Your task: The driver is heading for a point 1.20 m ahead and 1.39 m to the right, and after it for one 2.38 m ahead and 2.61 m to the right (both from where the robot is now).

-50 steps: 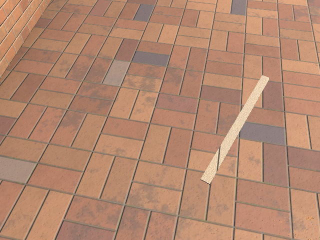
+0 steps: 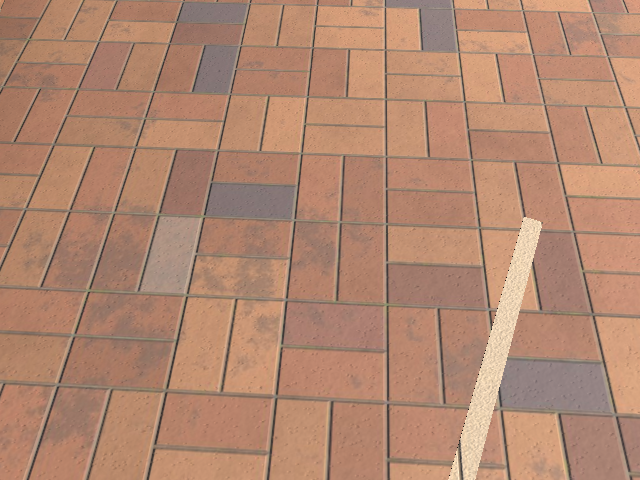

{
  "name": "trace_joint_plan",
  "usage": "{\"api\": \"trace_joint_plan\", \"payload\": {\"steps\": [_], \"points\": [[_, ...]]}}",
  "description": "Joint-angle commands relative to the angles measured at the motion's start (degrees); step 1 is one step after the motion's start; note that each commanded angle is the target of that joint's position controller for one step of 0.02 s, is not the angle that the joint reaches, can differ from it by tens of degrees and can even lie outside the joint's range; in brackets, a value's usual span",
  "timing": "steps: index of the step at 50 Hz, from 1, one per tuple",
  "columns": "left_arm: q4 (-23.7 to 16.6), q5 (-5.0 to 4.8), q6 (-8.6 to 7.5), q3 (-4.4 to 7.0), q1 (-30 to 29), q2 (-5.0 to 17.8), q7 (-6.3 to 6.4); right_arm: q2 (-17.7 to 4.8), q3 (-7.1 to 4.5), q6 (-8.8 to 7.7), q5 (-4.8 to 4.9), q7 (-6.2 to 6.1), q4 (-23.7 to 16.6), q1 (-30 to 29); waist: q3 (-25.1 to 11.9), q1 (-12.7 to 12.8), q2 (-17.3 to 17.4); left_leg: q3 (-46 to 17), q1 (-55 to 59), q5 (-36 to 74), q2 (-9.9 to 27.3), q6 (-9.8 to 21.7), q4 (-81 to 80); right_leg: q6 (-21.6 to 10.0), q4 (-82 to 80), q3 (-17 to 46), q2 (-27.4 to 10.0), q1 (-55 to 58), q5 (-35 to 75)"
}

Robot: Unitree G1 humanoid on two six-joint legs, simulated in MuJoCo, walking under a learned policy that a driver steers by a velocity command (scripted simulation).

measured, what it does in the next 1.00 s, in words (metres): steps on the spot, turning right: left foot, then right foot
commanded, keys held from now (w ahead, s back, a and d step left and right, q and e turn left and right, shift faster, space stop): e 1.00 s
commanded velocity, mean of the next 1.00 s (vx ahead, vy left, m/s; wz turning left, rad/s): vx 0.04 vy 0.00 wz -0.58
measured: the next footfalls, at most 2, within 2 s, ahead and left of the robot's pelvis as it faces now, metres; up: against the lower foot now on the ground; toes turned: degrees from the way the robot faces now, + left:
left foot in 0.36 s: +0.17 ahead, +0.15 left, +0.00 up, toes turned -18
right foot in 0.76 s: +0.05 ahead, -0.09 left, +0.00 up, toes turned -29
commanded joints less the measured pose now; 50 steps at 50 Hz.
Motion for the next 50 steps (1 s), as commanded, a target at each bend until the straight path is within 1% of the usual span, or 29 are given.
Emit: {"api": "trace_joint_plan", "payload": {"steps": [1, 2, 4, 6, 8, 12, 15, 17, 18, 19, 20, 21, 22, 23, 24, 26, 28, 31, 34, 37, 38, 39, 40, 41, 42, 43, 44, 47, 50], "points": [[-4.33, -0.59, 0.77, 2.21, 3.42, 7.32, 1.38, -7.88, -1.88, 0.47, -0.34, -0.91, -5.13, 0.73, -12.87, 0.77, -0.04, -5.13, -15.09, 4.82, 3.64, -0.31, 1.18, -12.8, -11.81, 22.94, -16.77, 21.57, 20.2], [-4.88, 0.16, 1.14, 2.27, 2.46, 7.51, 1.5, -7.74, -2.02, 1.29, -0.41, -0.99, -5.3, 1.43, -11.48, -0.58, -1.9, -4.76, -11.66, 5.63, 3.49, -0.32, -1.65, -12.16, -13.33, 22.01, -15.43, 16.42, 17.99], [-5.25, 0.67, 1.32, 2.74, 1.61, 8.47, 1.85, -5.65, -1.55, 1.82, -0.72, -1.33, -4.95, 2.83, -11.11, -1.59, -3.72, -3.35, -8.45, 6.5, 2.51, -1.04, -8.6, -11.63, -13.7, 19.29, -13.59, 11.68, 21.07], [-5.3, 0.37, 1.73, 3.25, 2.27, 9.71, 2.6, -4.88, -1.29, 1.99, -0.98, -1.68, -4.92, 2.09, -12.91, -1.17, -3.97, -3.49, -7.66, 9.23, 1.7, -1.94, -13.66, -11.14, -12.99, 19.07, -12.98, 11.62, 20.65], [-5.83, -0.2, 2.63, 3.42, 1.72, 10.02, 3.35, -4.88, -1.28, 2.35, -0.8, -1.64, -5.07, 0.66, -13.89, -0.64, -4.73, -4.13, -6.68, 13.29, 1.21, -2.35, -17.46, -9.58, -13.14, 19.81, -11.87, 11.1, 11.22], [-6.63, -0.25, 3.99, 3.37, 1.33, 9.61, 3.91, -4.82, -1.4, 2.17, -0.32, -1.08, -6.33, -3.15, -11.25, 0.89, -7.69, -4.82, -5.02, 15.39, 0.0, -2.0, -25.7, -7.31, -13.87, 23.5, -10.15, 9.8, -6.01], [-6.88, -0.34, 4.49, 3.36, 2.32, 9.29, 3.71, -5.33, -1.81, 1.02, 0.08, -0.41, -6.74, -3.41, -10.96, 1.48, -9.4, -4.78, -2.17, 13.92, -1.0, -0.79, -33.85, -6.63, -11.45, 27.41, -10.51, 12.93, -3.83], [-7.25, -1.0, 4.94, 3.08, 1.54, 8.48, 3.8, -5.68, -2.42, 0.37, 0.21, 0.04, -5.83, -0.2, -10.67, -0.81, -9.31, -3.69, 5.35, 20.42, -0.61, 1.0, -46.76, -4.29, -7.93, 27.71, -8.4, 12.09, -2.22], [-7.38, -0.99, 4.98, 2.47, 3.2, 6.41, 3.84, -8.83, -3.35, 0.35, -0.55, -0.11, -5.79, 1.32, -11.61, -0.45, -5.11, -8.9, 11.88, 22.69, 6.95, 3.7, -50.52, -1.43, -2.35, 24.76, -5.39, 7.7, -9.34], [-8.66, -1.0, 4.65, 2.0, 4.78, 4.05, 3.63, -14.35, -4.58, 1.14, -2.18, -0.43, -6.32, -0.71, -9.22, 2.73, 11.73, -22.36, 15.14, 31.73, 19.05, 11.36, -53.08, 2.39, 9.15, 12.46, 3.82, -3.83, -23.9], [-9.07, -0.21, 3.71, 3.22, 4.04, 8.4, 3.35, -12.24, -4.4, 1.2, -3.45, -0.3, -6.79, -0.63, -9.25, 1.18, 16.5, -30.15, 12.47, 37.78, 25.25, 18.07, -54.54, 5.22, 23.6, 8.54, 3.06, -7.34, -29.89], [-7.72, -0.42, 3.66, 4.32, 5.36, 11.18, 3.12, -9.26, -3.54, 1.16, -2.85, -0.61, -8.0, -2.95, -8.98, 1.78, 11.34, -25.52, 11.8, 38.79, 23.6, 17.76, -53.2, 6.5, 31.16, 9.29, 0.81, -7.21, -26.44], [-6.07, -0.82, 4.27, 4.59, 6.68, 10.86, 3.26, -7.23, -3.08, 1.3, -1.89, -0.82, -8.4, -5.22, -7.89, 2.52, 8.09, -19.04, 11.34, 38.14, 19.45, 14.9, -51.94, 7.62, 34.31, 8.26, 0.15, -7.1, -23.18], [-5.29, -0.73, 5.01, 4.42, 7.35, 9.61, 3.57, -6.28, -2.8, 1.49, -1.0, -1.01, -8.71, -6.29, -7.31, 2.51, 7.1, -14.99, 12.13, 37.47, 16.85, 13.04, -51.13, 8.64, 37.28, 7.39, -0.35, -8.06, -20.34], [-5.29, -0.85, 5.55, 3.96, 7.29, 7.95, 3.5, -5.92, -2.54, 1.71, -0.61, -1.18, -8.72, -6.24, -6.54, 2.01, 7.21, -12.21, 12.09, 39.49, 15.9, 12.94, -51.05, 9.49, 39.09, 6.61, -0.72, -8.61, -18.71], [-6.69, -1.35, 5.82, 3.16, 4.69, 5.74, 3.24, -6.39, -2.71, 2.37, -0.96, -1.44, -8.35, -4.87, -5.83, 0.63, 8.63, -7.54, 13.1, 39.62, 13.99, 13.19, -51.86, 10.44, 34.92, 3.34, -1.71, -8.41, -16.03], [-8.35, -1.43, 5.68, 2.61, 1.47, 4.65, 2.98, -7.45, -3.24, 2.97, -1.13, -1.7, -7.81, -2.84, -6.75, -1.42, 10.49, -6.43, 16.8, 39.91, 15.09, 14.18, -51.71, 11.06, 28.5, 2.09, -3.25, -8.08, -15.9], [-9.59, -1.09, 5.56, 2.0, 0.26, 3.8, 2.13, -9.79, -4.22, 3.42, -0.71, -1.38, -7.63, -3.14, -8.41, -2.15, 11.91, -4.09, 16.16, 40.47, 16.87, 14.66, -51.33, 10.23, 18.78, -0.21, -4.98, -0.79, -17.22], [-9.71, -1.16, 5.89, 2.54, 1.25, 5.12, 1.48, -10.79, -4.72, 3.32, 0.18, -0.65, -7.17, -3.42, -8.7, -1.96, 12.63, -3.1, 15.47, 40.09, 18.4, 14.43, -50.32, 8.48, 10.81, -2.71, -4.55, 4.67, -16.17], [-8.11, -1.1, 6.05, 3.27, 6.1, 5.1, 1.08, -10.17, -4.7, 3.1, 1.75, -0.42, -6.39, -4.51, -8.85, 1.21, 10.85, 0.19, 12.31, 36.59, 17.35, 10.43, -44.34, 4.33, -5.2, -4.8, -2.59, 14.65, -5.73], [-7.6, -0.98, 5.96, 4.02, 8.2, 6.87, 1.58, -8.09, -4.23, 2.87, 1.42, -0.19, -5.04, -1.41, -9.35, 1.52, 5.86, 3.84, 6.56, 30.03, 15.05, 6.31, -38.22, 2.22, -10.11, -0.93, -3.55, 22.5, 2.01], [-8.56, -0.8, 5.61, 5.65, 10.0, 13.96, 2.54, -4.06, -2.91, 2.75, -1.57, 0.2, -6.8, -1.02, -10.17, 0.16, -12.27, 9.74, -9.25, 5.59, 8.2, 0.1, -20.49, -3.53, -10.72, 19.26, -18.52, 33.04, 23.84], [-9.71, 1.21, 4.48, 5.46, 8.95, 15.87, 2.22, -4.7, -2.86, 2.47, -1.82, -0.3, -9.49, -6.28, -10.79, 2.53, -17.14, 2.99, -18.96, -7.98, 1.69, -2.16, -8.13, -15.33, -10.79, 30.11, -27.29, 29.81, 31.52], [-9.25, 1.88, 3.35, 4.83, 9.38, 13.27, 1.87, -7.35, -3.62, 2.43, -0.68, -0.69, -9.64, -9.16, -11.58, 4.75, -11.07, -1.7, -18.89, -5.86, 2.64, -1.7, -2.81, -15.83, -12.33, 27.43, -24.96, 27.89, 24.79], [-8.56, 1.3, 2.73, 4.15, 6.83, 11.54, 2.11, -7.92, -3.98, 2.61, -0.03, -0.94, -9.16, -9.22, -9.14, 2.86, -8.84, -2.73, -19.02, -0.87, 3.46, -1.0, -2.52, -12.29, -12.18, 22.74, -21.25, 26.19, 20.24], [-8.64, 0.13, 2.78, 3.73, 4.14, 9.98, 2.54, -7.61, -4.18, 2.83, -0.39, -1.4, -7.98, -8.02, -8.4, 1.55, -6.51, -3.12, -18.84, 3.3, 3.9, -1.06, -4.39, -9.25, -11.89, 19.93, -18.26, 25.2, 16.61], [-8.86, -0.72, 3.06, 3.21, 2.21, 9.03, 2.91, -7.89, -4.36, 3.07, -0.75, -1.65, -7.7, -7.11, -7.92, 0.67, -7.47, -3.08, -17.48, 6.23, 3.67, -1.51, -5.37, -8.19, -11.87, 18.56, -16.91, 23.49, 17.08], [-8.84, -0.12, 3.56, 2.89, 1.95, 8.76, 3.72, -6.2, -4.0, 2.81, -0.37, -1.04, -7.03, -5.25, -9.73, -0.14, -7.59, -2.31, -13.36, 11.09, 1.55, -2.34, -8.24, -8.21, -11.83, 17.46, -14.72, 22.0, 17.39], [-8.37, -0.4, 3.78, 3.25, 2.89, 9.62, 4.15, -4.74, -3.31, 2.61, -0.24, -0.76, -7.55, -7.2, -9.47, 0.99, -7.78, -2.96, -11.59, 12.16, 0.65, -2.54, -18.15, -8.05, -11.35, 19.64, -14.14, 22.58, 12.09]]}}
